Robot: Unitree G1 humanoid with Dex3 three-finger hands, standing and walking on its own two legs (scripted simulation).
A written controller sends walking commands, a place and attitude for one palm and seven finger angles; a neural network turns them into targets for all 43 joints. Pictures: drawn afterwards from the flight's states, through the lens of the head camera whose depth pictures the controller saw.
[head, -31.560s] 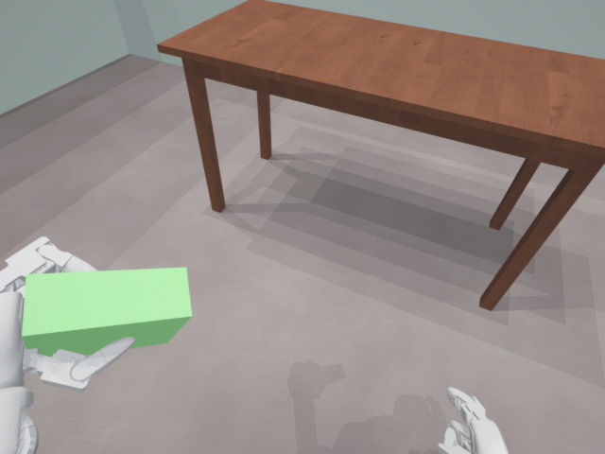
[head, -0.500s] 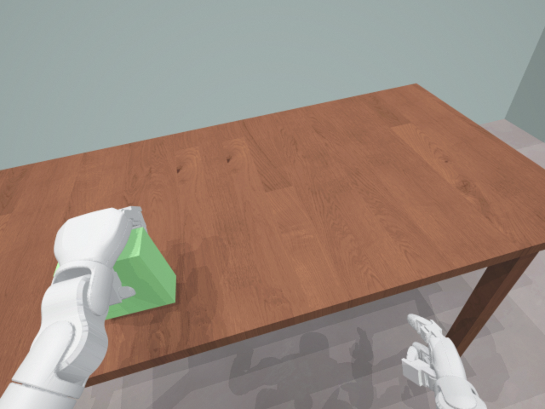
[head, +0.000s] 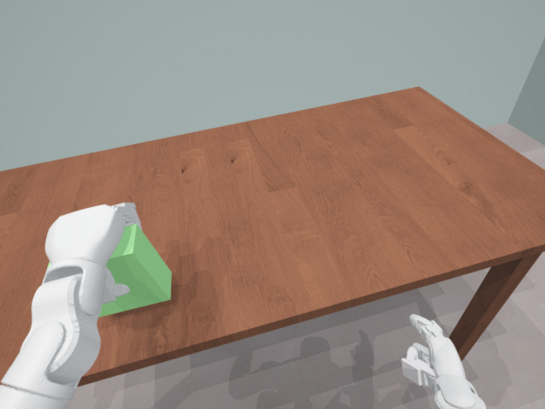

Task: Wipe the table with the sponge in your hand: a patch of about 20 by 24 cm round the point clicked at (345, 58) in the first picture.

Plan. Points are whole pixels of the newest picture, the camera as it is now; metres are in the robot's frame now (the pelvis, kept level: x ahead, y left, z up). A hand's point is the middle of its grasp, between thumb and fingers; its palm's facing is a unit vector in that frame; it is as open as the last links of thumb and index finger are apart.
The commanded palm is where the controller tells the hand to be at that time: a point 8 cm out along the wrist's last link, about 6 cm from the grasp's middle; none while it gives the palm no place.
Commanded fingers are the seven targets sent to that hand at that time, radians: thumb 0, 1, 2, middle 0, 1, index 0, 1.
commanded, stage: move the sponge above the wiping area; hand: left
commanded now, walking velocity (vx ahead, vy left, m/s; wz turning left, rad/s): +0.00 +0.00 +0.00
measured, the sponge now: (124, 280) +0.25 +0.28 +0.07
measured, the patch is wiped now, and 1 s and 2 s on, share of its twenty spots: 0.00 0.00 0.10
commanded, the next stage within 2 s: lower the sponge onto the table in 0.20 s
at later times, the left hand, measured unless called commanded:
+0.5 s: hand (109, 252) +0.25 +0.28 +0.14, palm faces +0.11 -0.08 -0.99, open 9.4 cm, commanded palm +0.21 +0.27 +0.21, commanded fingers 0.00 0.10 1.30 -1.20 -1.60 -1.20 -1.60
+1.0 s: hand (118, 264) +0.25 +0.27 +0.12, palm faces +0.07 -0.09 -0.99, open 9.4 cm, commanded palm +0.21 +0.27 +0.19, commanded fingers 0.00 0.10 1.30 -1.20 -1.60 -1.20 -1.60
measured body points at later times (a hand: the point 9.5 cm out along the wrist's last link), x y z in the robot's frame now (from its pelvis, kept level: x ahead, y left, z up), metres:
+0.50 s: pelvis +0.00 +0.00 +0.00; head -0.03 -0.05 +0.45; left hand +0.24 +0.28 +0.19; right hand +0.25 -0.20 -0.08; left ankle +0.03 +0.11 -0.74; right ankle +0.03 -0.09 -0.74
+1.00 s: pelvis +0.00 +0.00 +0.00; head -0.02 -0.05 +0.45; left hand +0.24 +0.27 +0.17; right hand +0.26 -0.20 -0.08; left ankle +0.03 +0.11 -0.74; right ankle +0.03 -0.09 -0.74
